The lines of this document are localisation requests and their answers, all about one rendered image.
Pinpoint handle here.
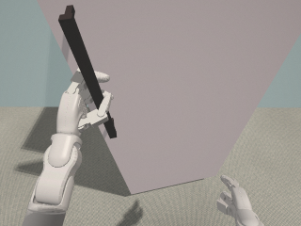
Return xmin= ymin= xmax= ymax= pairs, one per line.
xmin=58 ymin=5 xmax=117 ymax=138

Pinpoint right robot hand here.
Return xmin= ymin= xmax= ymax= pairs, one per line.
xmin=216 ymin=175 xmax=253 ymax=218

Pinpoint robot right forearm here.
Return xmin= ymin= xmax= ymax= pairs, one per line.
xmin=235 ymin=208 xmax=264 ymax=226

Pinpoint left robot hand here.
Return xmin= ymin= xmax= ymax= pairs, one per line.
xmin=56 ymin=68 xmax=114 ymax=137

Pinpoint robot left forearm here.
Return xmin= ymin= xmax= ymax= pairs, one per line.
xmin=22 ymin=133 xmax=83 ymax=226

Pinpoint fridge door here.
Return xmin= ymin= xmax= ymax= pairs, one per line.
xmin=37 ymin=0 xmax=301 ymax=195

